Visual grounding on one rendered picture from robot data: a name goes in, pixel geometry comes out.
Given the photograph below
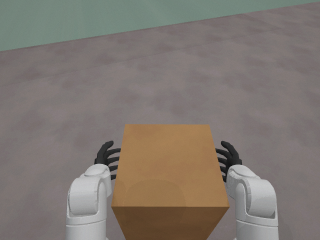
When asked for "robot right hand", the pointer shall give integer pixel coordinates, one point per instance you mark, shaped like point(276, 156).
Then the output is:
point(232, 158)

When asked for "robot left forearm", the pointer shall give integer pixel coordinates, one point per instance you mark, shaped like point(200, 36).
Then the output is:
point(86, 208)

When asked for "robot right forearm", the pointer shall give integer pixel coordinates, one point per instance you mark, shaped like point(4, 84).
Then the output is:
point(255, 204)

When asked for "carton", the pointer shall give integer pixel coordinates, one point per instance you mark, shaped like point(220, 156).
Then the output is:
point(169, 184)

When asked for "robot left hand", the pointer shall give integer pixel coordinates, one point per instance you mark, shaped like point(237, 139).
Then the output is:
point(104, 153)

